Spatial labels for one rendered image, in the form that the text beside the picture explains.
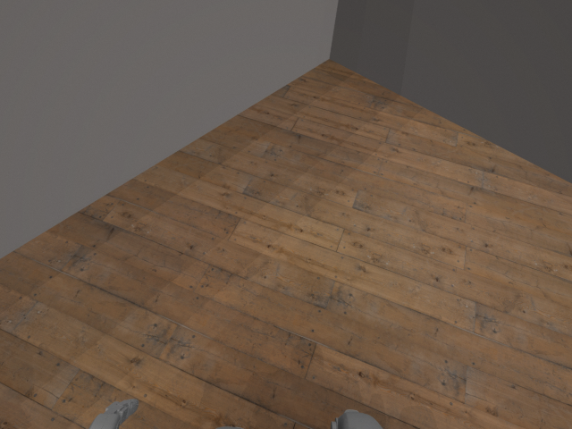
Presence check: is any left robot hand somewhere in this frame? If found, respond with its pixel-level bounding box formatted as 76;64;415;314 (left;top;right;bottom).
89;399;139;429

